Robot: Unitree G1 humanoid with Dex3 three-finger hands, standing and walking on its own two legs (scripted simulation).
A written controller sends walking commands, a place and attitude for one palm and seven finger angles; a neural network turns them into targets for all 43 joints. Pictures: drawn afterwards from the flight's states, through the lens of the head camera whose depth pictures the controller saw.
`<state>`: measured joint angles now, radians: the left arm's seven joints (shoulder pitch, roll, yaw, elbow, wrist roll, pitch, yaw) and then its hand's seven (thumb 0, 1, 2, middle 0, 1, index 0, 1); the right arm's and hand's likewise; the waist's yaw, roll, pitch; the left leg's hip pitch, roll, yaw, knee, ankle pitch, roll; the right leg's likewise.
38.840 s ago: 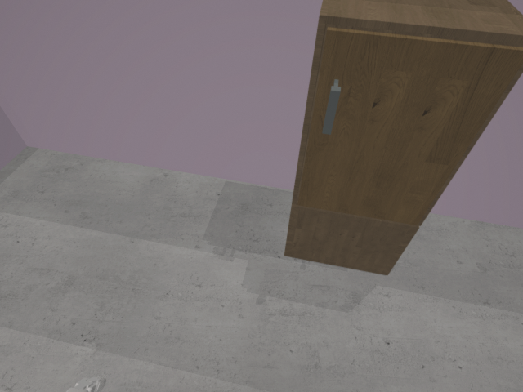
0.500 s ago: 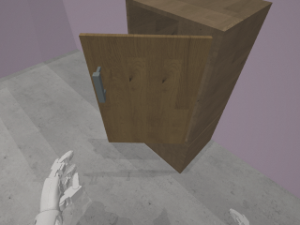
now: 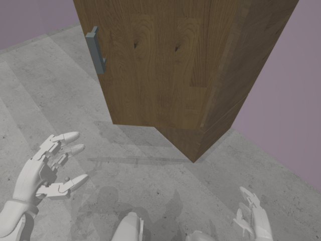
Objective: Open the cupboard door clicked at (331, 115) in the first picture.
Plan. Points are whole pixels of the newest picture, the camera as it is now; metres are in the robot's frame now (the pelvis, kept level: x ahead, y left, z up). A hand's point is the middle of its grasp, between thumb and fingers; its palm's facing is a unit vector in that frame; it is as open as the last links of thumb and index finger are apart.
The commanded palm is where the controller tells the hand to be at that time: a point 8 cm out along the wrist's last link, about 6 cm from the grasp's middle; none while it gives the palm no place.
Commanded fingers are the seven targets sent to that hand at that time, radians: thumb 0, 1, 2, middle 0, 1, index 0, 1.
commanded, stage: raise the hand with hooked fingers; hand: left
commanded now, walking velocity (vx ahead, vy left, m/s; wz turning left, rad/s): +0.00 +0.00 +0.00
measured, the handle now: (98, 50) +0.59 +0.24 +0.13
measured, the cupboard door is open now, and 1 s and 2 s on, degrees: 43 43 43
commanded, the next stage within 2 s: move the hooked fingers beside the handle in 1.40 s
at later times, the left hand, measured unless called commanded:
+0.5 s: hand (34, 150) +0.27 +0.29 +0.11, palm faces +0.04 -1.00 -0.06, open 13.1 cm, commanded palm +0.24 +0.33 +0.11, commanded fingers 0.00 -0.50 0.30 -0.30 -1.20 -0.30 -1.20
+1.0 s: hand (24, 121) +0.32 +0.31 +0.14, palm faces +0.02 -1.00 -0.04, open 14.0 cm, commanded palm +0.28 +0.35 +0.14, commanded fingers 0.00 -0.50 0.30 -0.30 -1.20 -0.30 -1.20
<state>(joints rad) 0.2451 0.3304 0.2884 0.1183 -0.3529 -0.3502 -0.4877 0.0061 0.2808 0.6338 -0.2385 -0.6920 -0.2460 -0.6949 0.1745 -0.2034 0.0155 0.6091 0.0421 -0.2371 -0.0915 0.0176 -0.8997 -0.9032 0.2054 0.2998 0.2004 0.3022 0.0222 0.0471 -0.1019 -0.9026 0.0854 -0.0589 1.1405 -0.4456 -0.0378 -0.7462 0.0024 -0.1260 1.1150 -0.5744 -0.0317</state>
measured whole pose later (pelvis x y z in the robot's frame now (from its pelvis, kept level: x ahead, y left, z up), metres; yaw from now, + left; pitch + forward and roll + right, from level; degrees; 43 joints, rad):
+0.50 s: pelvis +0.01 +0.04 +0.03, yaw -1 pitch +9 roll -3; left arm 0.18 0.36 0.36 0.13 -0.35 -0.30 -0.37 -0.01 -0.30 0.38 -0.29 -1.07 -0.29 -1.07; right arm 0.27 -0.25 0.01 0.57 0.05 -0.25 -0.09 0.02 -0.90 -0.90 0.20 0.30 0.20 0.30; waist 0.00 0.01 -0.09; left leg -0.73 0.06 0.01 0.96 -0.39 0.02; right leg -0.58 -0.03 -0.07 0.90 -0.48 0.02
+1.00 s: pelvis +0.02 +0.04 +0.05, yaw -1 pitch +7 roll -2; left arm -0.07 0.45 0.42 0.38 -0.34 -0.14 -0.48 -0.01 -0.50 0.30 -0.30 -1.19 -0.30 -1.20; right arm 0.29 -0.27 0.04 0.58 0.06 -0.19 -0.11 0.02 -0.90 -0.90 0.21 0.30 0.20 0.30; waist 0.00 0.03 -0.07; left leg -0.61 0.05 0.02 0.83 -0.34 0.02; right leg -0.46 -0.03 -0.07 0.77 -0.43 0.03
